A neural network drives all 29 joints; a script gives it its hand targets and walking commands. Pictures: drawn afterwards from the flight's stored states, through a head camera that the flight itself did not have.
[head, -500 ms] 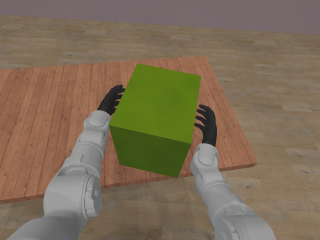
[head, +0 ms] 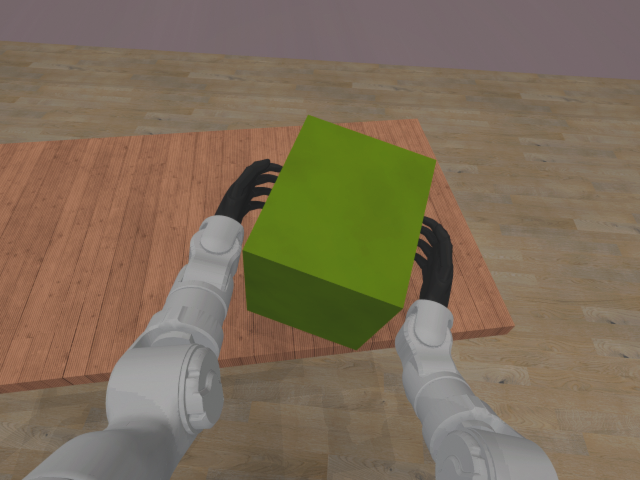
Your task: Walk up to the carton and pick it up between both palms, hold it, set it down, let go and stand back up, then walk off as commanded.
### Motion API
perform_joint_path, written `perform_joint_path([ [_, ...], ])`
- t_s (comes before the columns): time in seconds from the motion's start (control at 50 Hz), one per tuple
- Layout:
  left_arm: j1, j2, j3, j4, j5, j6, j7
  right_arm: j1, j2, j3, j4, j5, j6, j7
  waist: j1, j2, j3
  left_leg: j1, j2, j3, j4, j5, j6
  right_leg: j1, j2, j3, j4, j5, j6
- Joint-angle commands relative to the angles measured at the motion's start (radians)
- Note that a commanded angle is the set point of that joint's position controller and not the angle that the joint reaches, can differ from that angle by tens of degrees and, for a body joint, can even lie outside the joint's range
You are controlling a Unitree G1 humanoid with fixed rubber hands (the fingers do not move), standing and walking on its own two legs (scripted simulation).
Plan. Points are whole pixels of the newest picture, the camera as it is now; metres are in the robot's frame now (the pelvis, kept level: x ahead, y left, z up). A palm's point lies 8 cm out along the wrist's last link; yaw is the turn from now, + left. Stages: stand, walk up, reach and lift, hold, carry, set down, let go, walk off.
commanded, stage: reach and lift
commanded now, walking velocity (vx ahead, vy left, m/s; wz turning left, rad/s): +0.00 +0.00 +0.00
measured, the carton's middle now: (334, 241) +0.42 -0.02 +0.02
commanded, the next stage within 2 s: none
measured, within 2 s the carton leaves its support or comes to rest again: neither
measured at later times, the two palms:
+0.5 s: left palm (226, 212) +0.42 +0.13 +0.10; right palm (435, 256) +0.35 -0.14 +0.07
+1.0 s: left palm (228, 176) +0.40 +0.11 +0.17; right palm (462, 219) +0.36 -0.16 +0.13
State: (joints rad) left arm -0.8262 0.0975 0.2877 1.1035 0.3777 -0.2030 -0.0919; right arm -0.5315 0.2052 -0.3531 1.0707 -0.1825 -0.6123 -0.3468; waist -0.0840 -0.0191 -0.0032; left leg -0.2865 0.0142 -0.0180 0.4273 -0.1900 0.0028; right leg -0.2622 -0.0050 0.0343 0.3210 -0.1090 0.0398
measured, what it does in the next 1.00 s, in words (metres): stands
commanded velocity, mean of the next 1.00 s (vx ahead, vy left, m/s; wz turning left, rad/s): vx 0.00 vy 0.00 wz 0.00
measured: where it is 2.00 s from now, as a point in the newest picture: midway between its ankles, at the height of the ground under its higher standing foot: outside the picture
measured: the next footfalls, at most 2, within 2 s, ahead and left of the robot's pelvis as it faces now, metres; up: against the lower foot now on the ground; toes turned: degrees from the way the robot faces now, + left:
none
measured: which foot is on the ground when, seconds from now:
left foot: down 0.00-1.00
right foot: down 0.00-1.00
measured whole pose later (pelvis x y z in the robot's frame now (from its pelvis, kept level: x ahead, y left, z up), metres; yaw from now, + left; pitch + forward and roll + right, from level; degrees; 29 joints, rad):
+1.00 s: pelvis +0.00 -0.01 +0.00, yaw +0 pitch -5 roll +0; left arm -0.79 -0.01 0.30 0.67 0.42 0.40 -0.01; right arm -0.64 0.08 -0.20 0.74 -0.01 0.08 -0.22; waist -0.08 -0.02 -0.02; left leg -0.09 0.01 -0.02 0.33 -0.16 0.00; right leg -0.09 -0.01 0.03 0.28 -0.11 0.03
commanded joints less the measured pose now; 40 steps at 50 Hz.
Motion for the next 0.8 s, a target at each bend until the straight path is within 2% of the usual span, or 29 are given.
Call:
perform_joint_path([
  [0.0,-0.489,-0.588,-0.098,0.053,0.02,-0.087,-0.089,-0.653,0.474,0.274,-0.012,-0.198,0.003,0.186,0.059,0.011,-0.319,0.178,0.006,0.146,-0.134,0.054,-0.007,0.227,0.011,-0.108,-0.115,-0.057,-0.023],
  [0.06,-0.493,-0.589,-0.094,0.069,0.004,-0.064,-0.089,-0.67,0.478,0.284,-0.054,-0.181,0.04,0.186,0.058,-0.013,-0.319,0.159,0.002,0.148,-0.142,0.038,0.003,0.245,0.005,-0.103,-0.116,-0.07,-0.018],
  [0.12,-0.486,-0.608,-0.093,0.06,-0.01,-0.041,-0.09,-0.685,0.497,0.316,-0.121,-0.157,0.068,0.184,0.062,-0.029,-0.37,0.164,-0.005,0.153,-0.137,0.077,0.008,0.273,0.005,-0.103,-0.108,-0.009,-0.01],
  [0.2,-0.438,-0.654,-0.103,0.001,-0.019,-0.013,-0.085,-0.689,0.519,0.385,-0.217,-0.112,0.092,0.185,0.068,-0.021,-0.484,0.184,-0.015,0.15,-0.128,0.166,0.002,0.336,0.014,-0.105,-0.081,0.183,0.001],
  [0.28,-0.354,-0.683,-0.13,-0.087,-0.029,0.017,-0.078,-0.652,0.525,0.482,-0.313,-0.048,0.133,0.194,0.08,-0.003,-0.579,0.22,-0.025,0.136,-0.104,0.312,-0.011,0.415,0.023,-0.099,-0.048,0.409,0.011],
  [0.32,-0.325,-0.693,-0.16,-0.156,-0.039,0.03,-0.074,-0.628,0.525,0.537,-0.357,-0.006,0.161,0.199,0.082,0.015,-0.61,0.256,-0.028,0.126,-0.085,0.41,-0.022,0.444,0.028,-0.094,-0.033,0.51,0.014],
  [0.36,-0.332,-0.702,-0.205,-0.246,-0.052,0.04,-0.071,-0.625,0.523,0.592,-0.399,0.037,0.185,0.203,0.081,0.032,-0.618,0.293,-0.03,0.117,-0.071,0.482,-0.03,0.451,0.032,-0.089,-0.026,0.553,0.015],
  [0.42,-0.369,-0.711,-0.273,-0.38,-0.075,0.074,-0.071,-0.636,0.513,0.637,-0.463,0.086,0.233,0.204,0.07,0.04,-0.596,0.328,-0.029,0.111,-0.064,0.51,-0.033,0.43,0.036,-0.084,-0.039,0.493,0.01],
  [0.48,-0.4,-0.722,-0.328,-0.466,-0.095,0.143,-0.07,-0.641,0.485,0.647,-0.503,0.128,0.31,0.208,0.056,0.044,-0.528,0.359,-0.025,0.108,-0.069,0.486,-0.03,0.386,0.041,-0.084,-0.069,0.345,-0.002],
  [0.56,-0.439,-0.735,-0.349,-0.48,-0.101,0.281,-0.077,-0.683,0.422,0.613,-0.523,0.15,0.431,0.216,0.034,0.026,-0.361,0.365,-0.014,0.108,-0.114,0.313,-0.016,0.316,0.046,-0.109,-0.114,0.087,-0.021],
  [0.66,-0.47,-0.73,-0.257,-0.461,-0.066,0.416,-0.087,-0.83,0.377,0.577,-0.575,0.161,0.514,0.245,0.058,-0.015,-0.253,0.302,-0.015,0.104,-0.17,0.09,0.022,0.342,0.044,-0.117,-0.109,-0.06,-0.021],
  [0.78,-0.44,-0.734,-0.165,-0.452,-0.023,0.509,-0.085,-0.91,0.363,0.568,-0.61,0.183,0.558,0.276,0.089,-0.046,-0.27,0.278,-0.022,0.1,-0.185,0.071,0.041,0.38,0.049,-0.119,-0.094,-0.041,-0.008],
])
